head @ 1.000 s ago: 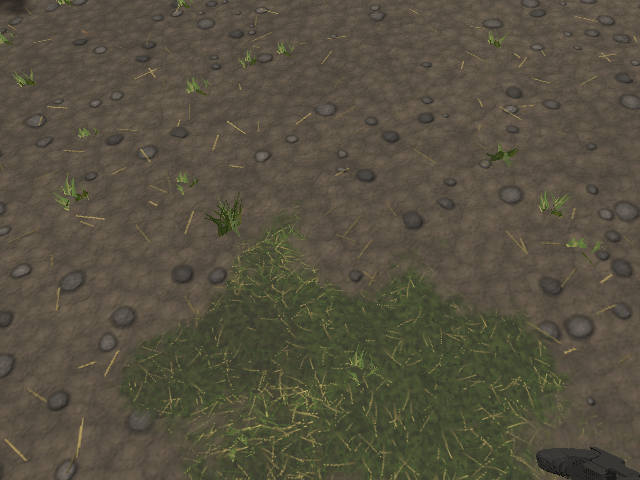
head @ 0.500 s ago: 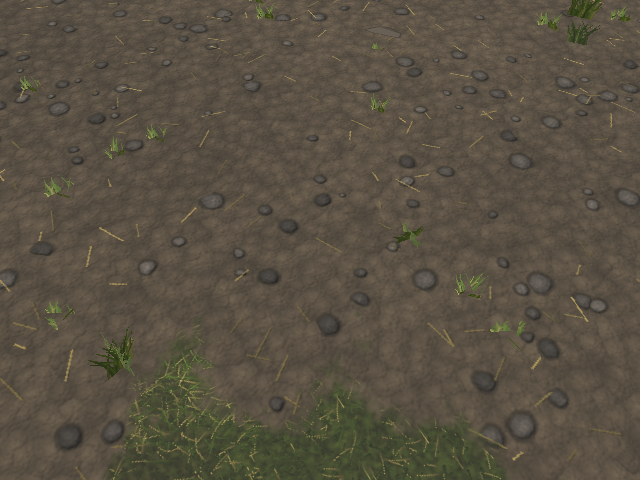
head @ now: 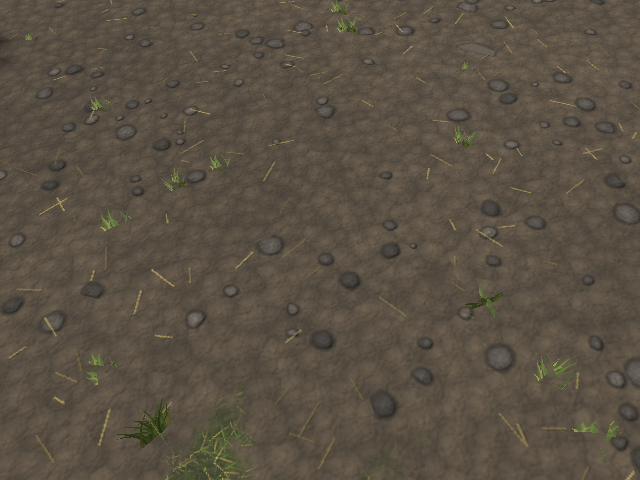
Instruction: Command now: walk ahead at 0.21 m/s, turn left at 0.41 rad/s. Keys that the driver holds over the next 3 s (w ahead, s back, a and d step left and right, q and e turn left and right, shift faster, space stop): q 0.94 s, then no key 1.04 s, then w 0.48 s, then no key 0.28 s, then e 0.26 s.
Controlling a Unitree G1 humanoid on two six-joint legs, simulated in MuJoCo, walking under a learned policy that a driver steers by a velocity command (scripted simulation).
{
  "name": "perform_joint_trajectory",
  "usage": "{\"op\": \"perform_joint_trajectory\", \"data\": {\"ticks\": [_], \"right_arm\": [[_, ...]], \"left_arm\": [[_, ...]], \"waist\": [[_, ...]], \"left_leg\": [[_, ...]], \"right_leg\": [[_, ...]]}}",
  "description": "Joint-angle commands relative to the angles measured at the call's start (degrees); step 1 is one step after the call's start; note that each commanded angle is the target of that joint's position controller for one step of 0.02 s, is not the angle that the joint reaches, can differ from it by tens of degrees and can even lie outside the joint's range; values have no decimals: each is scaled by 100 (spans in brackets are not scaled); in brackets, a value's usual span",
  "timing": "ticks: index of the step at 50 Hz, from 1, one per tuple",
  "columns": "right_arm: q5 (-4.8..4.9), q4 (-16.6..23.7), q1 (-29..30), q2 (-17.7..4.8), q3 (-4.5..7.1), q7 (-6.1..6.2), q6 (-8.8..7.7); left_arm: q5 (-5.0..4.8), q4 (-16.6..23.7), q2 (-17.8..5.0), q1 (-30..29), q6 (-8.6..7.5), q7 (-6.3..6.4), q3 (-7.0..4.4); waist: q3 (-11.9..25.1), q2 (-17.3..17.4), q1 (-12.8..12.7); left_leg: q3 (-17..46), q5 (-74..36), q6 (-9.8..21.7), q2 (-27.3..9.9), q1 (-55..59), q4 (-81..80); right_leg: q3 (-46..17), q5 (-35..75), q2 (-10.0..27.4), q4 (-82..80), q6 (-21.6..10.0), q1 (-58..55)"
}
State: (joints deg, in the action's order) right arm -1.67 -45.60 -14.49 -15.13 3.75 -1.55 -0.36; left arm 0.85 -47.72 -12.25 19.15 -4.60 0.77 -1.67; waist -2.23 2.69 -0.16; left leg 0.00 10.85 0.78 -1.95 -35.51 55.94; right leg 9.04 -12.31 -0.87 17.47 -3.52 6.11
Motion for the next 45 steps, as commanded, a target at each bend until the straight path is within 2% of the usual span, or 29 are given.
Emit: {"op": "perform_joint_trajectory", "data": {"ticks": [1,4,7,8,9,10,11,12,13,14,15,16,19,22,25,29,31,33,34,35,36,37,38,39,40,41,45], "right_arm": [[-12,366,12,27,-53,-71,2],[-55,520,211,-40,-50,-110,4],[-102,593,-10,-228,31,-91,-26],[-126,518,-361,-272,69,-65,-76],[-171,424,-810,-491,139,0,-161],[-145,508,-1030,-1200,304,78,-216],[151,566,-1081,-1552,431,111,-109],[281,684,-871,-1316,402,130,1],[220,713,-494,-993,303,175,85],[159,704,-190,-725,208,204,153],[168,735,7,-611,178,221,182],[124,763,101,-570,167,211,185],[78,766,52,-773,237,150,125],[62,782,-10,-856,283,151,186],[36,807,-37,-896,317,143,255],[-5,840,36,-915,350,103,294],[6,854,134,-890,356,73,316],[106,871,315,-836,347,81,324],[171,914,242,-625,294,113,298],[270,1061,229,-368,254,133,261],[-22,966,275,-816,359,164,218],[-64,873,227,-935,412,127,213],[-55,753,-27,-850,399,81,245],[-53,668,-231,-804,386,36,303],[-27,610,-336,-778,366,-15,352],[6,636,-249,-760,343,-49,382],[63,886,398,-595,225,-110,446]], "left_arm": [[-23,343,-674,-296,-35,68,-148],[-28,231,-833,-98,33,96,-221],[-40,219,-991,-166,138,144,-309],[-53,227,-1012,-220,193,148,-324],[-44,228,-1027,-107,227,126,-329],[26,461,-687,177,259,95,-247],[-28,655,-566,341,381,63,-199],[95,565,-667,139,467,61,-189],[65,636,-676,-278,482,50,-195],[65,660,-674,-517,482,72,-200],[118,696,-709,-515,533,80,-212],[163,621,-689,-345,607,76,-207],[103,616,-580,-235,697,61,-179],[87,740,-607,-555,734,84,-177],[60,844,-649,-774,723,93,-183],[-18,890,-642,-720,633,121,-163],[-77,863,-662,-460,582,143,-160],[-68,748,-689,48,510,217,-177],[4,765,-1067,117,472,281,-263],[90,955,-1706,-173,477,293,-401],[159,1058,-1640,-715,491,251,-396],[134,1116,-1179,-875,469,231,-273],[102,1139,-938,-1139,450,204,-201],[78,1198,-890,-1265,440,189,-184],[77,1251,-862,-1268,443,190,-175],[79,1249,-860,-1123,448,178,-177],[64,1055,-1085,-313,459,179,-287]], "waist": [[120,-938,102],[230,-906,-16],[346,-850,76],[526,-655,248],[857,-158,472],[1329,913,338],[2143,1443,287],[1961,371,352],[1183,103,290],[596,-151,128],[403,-7,-6],[484,98,-70],[746,69,-90],[667,300,77],[555,413,184],[567,470,203],[567,551,105],[493,501,-198],[426,-49,-157],[420,-1448,-59],[25,-1199,19],[83,-809,176],[105,-693,391],[224,-889,458],[267,-1063,405],[288,-1049,301],[345,-1119,-196]], "left_leg": [[-285,-678,-7,-14,512,-942],[-454,-666,149,84,809,-1632],[-552,-17,425,269,1167,-2050],[-591,-179,540,416,1598,-2472],[-267,-1435,725,324,2358,-3001],[1503,-4648,1202,-1190,3516,-2629],[3350,-5345,2368,-2080,4275,-3069],[2965,-3796,2298,-1951,3942,-3342],[2579,-2656,2107,-1658,3212,-3544],[2196,-2014,1770,-1273,2578,-3785],[1915,-1685,1540,-969,2169,-3894],[1727,-1649,1425,-781,1954,-3923],[1707,-1359,1317,-610,1942,-3941],[2040,194,1248,-535,1978,-4155],[2410,1028,1196,-525,1956,-4266],[2726,982,1106,-463,1868,-4181],[2906,885,973,-391,1723,-4182],[2857,1158,598,-106,1292,-4036],[2463,1702,227,320,844,-3503],[1143,1990,-61,1261,9,-1906],[645,1912,-132,1102,-93,-607],[730,1629,-142,890,379,125],[689,1320,-142,889,533,606],[603,1129,-166,876,510,1020],[475,1116,-220,854,390,1291],[376,1124,-284,783,277,1256],[200,1336,-463,554,-29,385]], "right_leg": [[32,3999,1248,-224,-512,215],[85,4036,1426,192,-487,-141],[63,4383,1583,1111,-392,-365],[166,4222,1465,1867,-289,-318],[301,3329,1155,3022,-20,8],[381,-257,566,4762,267,1310],[-470,-2749,-402,6018,438,2461],[-1071,-2469,45,6189,460,2683],[-1070,-2034,144,6042,459,2852],[-1100,-1623,305,5537,475,2846],[-1110,-1362,376,5123,492,2634],[-1027,-1189,297,5038,497,2354],[-1056,-1066,187,4559,536,2176],[-1135,-985,158,3946,576,2306],[-1190,-979,79,3445,566,2258],[-1174,-1157,-141,2707,416,1730],[-1144,-1213,-303,2010,259,1192],[-1103,-674,-349,545,76,256],[-1802,-1030,398,-262,-89,-141],[-3653,-1806,1996,-841,-666,-220],[-3778,-1041,2426,-830,-1035,700],[-3215,-133,2103,-578,-1014,1024],[-2515,559,1673,-378,-803,1085],[-2046,1002,1396,-239,-668,866],[-1737,1508,1275,-119,-656,662],[-1560,1884,1244,-15,-672,416],[-1455,2703,1519,284,-829,-653]]}}
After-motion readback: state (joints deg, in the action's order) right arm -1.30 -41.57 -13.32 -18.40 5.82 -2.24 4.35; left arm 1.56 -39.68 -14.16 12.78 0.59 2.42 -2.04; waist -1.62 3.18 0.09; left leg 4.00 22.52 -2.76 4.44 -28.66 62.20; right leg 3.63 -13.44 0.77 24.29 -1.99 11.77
